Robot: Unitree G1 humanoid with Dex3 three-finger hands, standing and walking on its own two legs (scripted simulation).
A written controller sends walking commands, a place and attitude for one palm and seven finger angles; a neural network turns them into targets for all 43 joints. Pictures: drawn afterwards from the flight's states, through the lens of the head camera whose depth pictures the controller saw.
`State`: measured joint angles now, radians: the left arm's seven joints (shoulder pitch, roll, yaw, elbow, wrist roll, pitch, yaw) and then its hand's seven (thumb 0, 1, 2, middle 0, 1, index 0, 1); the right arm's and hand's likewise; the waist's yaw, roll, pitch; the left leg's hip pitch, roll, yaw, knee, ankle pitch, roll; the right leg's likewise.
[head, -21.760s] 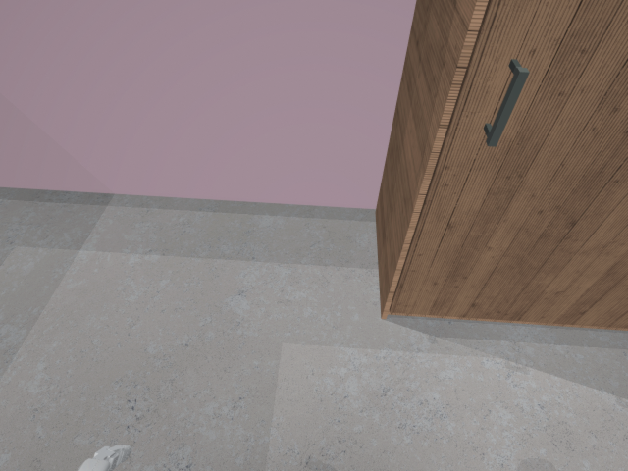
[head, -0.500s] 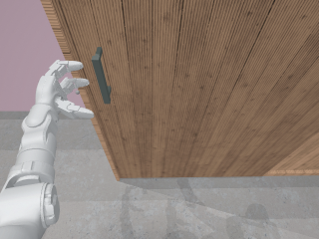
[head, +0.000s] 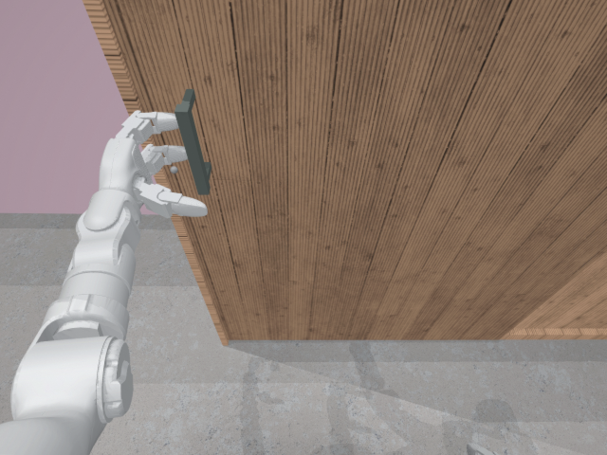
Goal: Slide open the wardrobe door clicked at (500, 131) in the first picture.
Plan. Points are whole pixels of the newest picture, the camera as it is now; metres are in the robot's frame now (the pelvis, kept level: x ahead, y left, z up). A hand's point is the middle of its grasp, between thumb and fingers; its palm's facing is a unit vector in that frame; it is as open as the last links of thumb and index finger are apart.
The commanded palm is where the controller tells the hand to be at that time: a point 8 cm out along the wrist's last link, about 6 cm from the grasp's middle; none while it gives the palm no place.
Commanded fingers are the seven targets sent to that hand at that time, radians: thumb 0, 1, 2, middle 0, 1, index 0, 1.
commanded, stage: feel for the door with the fingertips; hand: left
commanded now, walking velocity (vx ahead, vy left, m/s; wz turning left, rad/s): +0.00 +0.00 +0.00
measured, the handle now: (196, 145) +0.51 +0.16 +0.13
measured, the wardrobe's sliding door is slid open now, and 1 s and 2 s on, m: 0.00 0.00 0.00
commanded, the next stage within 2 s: slide the fingers in behind the handle in 0.12 s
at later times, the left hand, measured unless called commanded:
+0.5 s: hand (176, 164) +0.46 +0.17 +0.13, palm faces +0.00 -1.00 +0.00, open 13.8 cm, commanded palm +0.43 +0.23 +0.13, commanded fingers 0.00 -0.50 0.30 -0.30 -1.20 -0.30 -1.20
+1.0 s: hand (190, 170) +0.45 +0.15 +0.13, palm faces -0.03 -1.00 +0.02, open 14.0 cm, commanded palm +0.42 +0.21 +0.13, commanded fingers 0.00 -0.50 0.30 -0.30 -1.20 -0.30 -1.20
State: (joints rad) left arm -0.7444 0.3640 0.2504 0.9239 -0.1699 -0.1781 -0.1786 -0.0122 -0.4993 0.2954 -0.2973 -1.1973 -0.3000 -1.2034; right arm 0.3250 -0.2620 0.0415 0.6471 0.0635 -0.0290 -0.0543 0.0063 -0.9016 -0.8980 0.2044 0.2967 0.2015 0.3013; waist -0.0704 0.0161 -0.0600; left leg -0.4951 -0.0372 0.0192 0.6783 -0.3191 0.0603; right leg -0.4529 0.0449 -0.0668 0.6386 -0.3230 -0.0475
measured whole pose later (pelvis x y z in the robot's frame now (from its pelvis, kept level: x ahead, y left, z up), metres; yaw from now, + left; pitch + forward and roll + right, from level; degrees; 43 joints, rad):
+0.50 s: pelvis +0.00 -0.02 +0.00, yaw -1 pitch +9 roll -1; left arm -0.74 0.42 0.31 0.98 -0.20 -0.25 -0.25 -0.01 -0.50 0.30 -0.32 -1.22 -0.32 -1.23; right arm 0.39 -0.28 0.03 0.66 0.07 -0.02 -0.06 0.01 -0.90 -0.90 0.20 0.30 0.20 0.30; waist -0.09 0.02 -0.07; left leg -0.52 -0.01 0.02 0.69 -0.33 0.04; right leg -0.48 0.07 -0.06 0.64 -0.32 -0.07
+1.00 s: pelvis +0.00 +0.00 +0.00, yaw +0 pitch +8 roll -1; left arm -0.72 0.31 0.21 0.88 -0.19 -0.19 -0.17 -0.01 -0.50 0.30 -0.30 -1.20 -0.30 -1.20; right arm 0.30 -0.26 0.03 0.64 0.07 -0.04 -0.05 0.01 -0.90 -0.90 0.20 0.30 0.20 0.30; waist -0.06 0.02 -0.07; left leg -0.50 -0.04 0.01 0.69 -0.33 0.06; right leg -0.46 0.04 -0.07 0.65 -0.33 -0.05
